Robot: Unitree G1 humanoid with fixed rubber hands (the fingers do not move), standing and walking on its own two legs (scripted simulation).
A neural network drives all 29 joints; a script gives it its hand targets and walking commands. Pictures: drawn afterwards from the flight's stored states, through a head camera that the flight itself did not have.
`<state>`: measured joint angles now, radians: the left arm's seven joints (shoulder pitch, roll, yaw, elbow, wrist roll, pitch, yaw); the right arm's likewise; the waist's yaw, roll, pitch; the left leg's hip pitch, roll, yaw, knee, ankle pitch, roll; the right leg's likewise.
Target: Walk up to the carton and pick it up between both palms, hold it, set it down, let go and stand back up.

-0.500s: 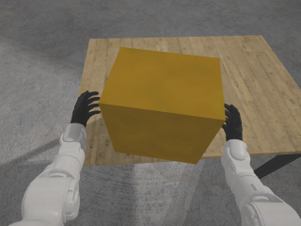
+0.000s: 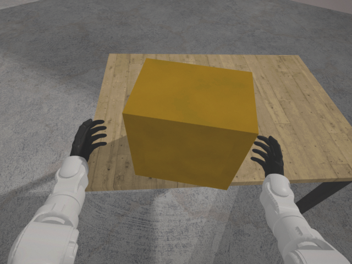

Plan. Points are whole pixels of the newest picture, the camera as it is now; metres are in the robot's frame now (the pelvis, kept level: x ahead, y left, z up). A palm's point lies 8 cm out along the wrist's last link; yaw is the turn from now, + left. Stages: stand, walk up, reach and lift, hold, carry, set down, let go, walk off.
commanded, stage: set down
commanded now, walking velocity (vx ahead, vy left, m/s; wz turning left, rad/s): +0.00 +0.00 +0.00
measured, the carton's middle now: (188, 127) +0.48 -0.03 +0.01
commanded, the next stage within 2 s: none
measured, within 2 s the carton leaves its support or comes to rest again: neither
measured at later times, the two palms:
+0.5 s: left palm (63, 192) +0.30 +0.25 +0.02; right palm (287, 209) +0.25 -0.22 +0.02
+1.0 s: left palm (59, 214) +0.25 +0.25 +0.02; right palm (296, 233) +0.20 -0.22 +0.01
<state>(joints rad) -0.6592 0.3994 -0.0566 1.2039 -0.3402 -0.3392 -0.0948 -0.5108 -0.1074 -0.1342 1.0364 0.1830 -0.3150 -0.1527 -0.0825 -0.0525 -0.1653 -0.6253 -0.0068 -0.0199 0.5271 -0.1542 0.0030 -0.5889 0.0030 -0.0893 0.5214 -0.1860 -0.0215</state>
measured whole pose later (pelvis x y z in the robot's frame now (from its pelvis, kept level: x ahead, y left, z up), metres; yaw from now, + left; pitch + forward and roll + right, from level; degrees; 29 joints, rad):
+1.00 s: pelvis +0.02 +0.01 +0.01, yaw +0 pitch -7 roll -2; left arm 0.11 0.41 -0.06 0.48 -0.32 -0.17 -0.11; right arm 0.23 -0.09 -0.06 0.40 0.25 -0.11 -0.16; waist -0.04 -0.05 -0.04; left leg -0.16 0.00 -0.02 0.53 -0.26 0.01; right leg -0.09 0.02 -0.09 0.45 -0.25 -0.02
